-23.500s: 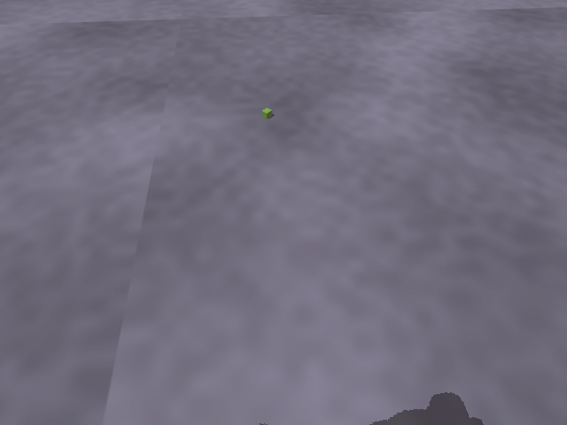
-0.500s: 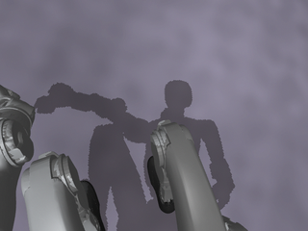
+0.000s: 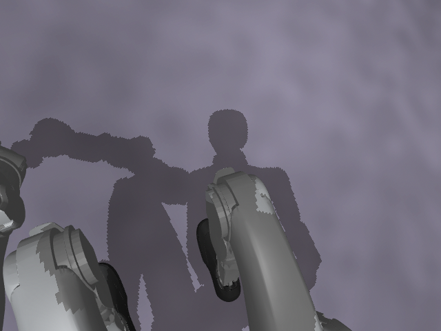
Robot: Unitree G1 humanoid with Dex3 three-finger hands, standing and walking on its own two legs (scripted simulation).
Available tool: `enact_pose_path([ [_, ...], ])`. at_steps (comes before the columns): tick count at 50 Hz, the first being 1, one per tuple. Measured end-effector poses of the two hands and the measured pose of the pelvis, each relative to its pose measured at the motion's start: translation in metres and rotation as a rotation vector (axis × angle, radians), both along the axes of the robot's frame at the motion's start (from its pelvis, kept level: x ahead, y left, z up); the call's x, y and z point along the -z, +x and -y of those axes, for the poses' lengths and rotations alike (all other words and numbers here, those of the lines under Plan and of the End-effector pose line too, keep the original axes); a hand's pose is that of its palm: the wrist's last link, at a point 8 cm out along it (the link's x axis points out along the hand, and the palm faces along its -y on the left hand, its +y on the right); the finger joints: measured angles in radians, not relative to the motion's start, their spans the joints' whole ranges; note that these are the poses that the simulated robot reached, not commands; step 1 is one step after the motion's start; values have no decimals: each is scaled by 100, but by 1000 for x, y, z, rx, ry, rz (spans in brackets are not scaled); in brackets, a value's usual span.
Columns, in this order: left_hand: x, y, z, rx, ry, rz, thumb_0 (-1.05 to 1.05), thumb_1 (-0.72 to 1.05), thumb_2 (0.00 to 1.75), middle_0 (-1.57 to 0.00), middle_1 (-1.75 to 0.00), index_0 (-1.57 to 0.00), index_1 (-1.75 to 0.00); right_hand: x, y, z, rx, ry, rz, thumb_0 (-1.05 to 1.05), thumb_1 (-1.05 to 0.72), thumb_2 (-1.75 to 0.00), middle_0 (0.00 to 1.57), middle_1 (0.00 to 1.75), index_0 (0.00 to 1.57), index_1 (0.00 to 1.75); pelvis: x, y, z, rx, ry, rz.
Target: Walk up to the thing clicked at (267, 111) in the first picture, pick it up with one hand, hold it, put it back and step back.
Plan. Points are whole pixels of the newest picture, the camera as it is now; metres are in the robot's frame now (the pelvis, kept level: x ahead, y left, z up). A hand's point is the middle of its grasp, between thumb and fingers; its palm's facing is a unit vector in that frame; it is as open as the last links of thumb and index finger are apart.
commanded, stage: lower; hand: left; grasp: from above
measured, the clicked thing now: out of the picture +0.46 +0.30 -0.21
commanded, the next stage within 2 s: rest in 0.04 s
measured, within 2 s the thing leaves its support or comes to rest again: rests again in 1.46 s
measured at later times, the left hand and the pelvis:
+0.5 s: hand (2, 161) +0.46 +0.27 -0.22, palm faces -0.22 -0.37 -0.90, open 4.5 cm; pelvis +0.00 +0.00 -0.01, yaw -3 degrees
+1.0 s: hand (9, 164) +0.46 +0.27 -0.24, palm faces -0.22 -0.37 -0.90, open 4.5 cm; pelvis +0.00 +0.01 -0.01, yaw -4 degrees
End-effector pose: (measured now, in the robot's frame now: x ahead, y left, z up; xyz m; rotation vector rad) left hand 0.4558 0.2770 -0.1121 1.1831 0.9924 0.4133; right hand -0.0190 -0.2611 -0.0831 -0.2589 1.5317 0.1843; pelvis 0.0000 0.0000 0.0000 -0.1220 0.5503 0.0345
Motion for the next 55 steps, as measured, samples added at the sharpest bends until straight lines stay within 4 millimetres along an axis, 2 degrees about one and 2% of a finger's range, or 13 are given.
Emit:
enact_pose_path([
  [12, 29, 5, 4, -7, -4, -1, -12, 54, 15, -86, -31, -122, -39, -5, -12, -9, -39, 40, -55, 0, -92, -90, 20, 30, 20, 30, 6, 0, -2, 11, -22, 17],
  [25, 51, 4, 3, -12, -3, -11, -11, 54, 14, -85, -32, -122, -39, -14, -10, -16, -87, 69, -61, 0, -92, -90, 20, 30, 20, 30, 7, 1, -4, 20, -43, 35],
  [55, 76, 4, 7, -2, 0, -9, -11, 55, 14, -84, -33, -121, -39, -34, -11, -21, -135, 56, -51, 0, -92, -90, 20, 30, 19, 30, 7, -3, -8, 32, -83, 75],
])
